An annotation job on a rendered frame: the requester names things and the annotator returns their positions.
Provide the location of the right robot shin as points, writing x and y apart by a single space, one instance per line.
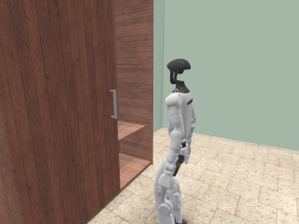
177 203

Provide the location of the robot left forearm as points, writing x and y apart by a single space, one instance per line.
175 147

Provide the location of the robot right forearm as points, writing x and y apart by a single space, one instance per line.
189 137

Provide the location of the humanoid robot head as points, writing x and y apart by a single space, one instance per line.
176 67

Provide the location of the left robot hand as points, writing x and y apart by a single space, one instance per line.
166 181

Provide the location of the robot left upper arm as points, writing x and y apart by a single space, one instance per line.
173 105

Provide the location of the robot right upper arm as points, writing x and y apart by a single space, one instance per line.
193 114

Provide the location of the right robot hand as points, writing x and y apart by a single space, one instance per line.
189 153

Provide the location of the wardrobe door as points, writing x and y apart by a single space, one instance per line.
9 206
57 76

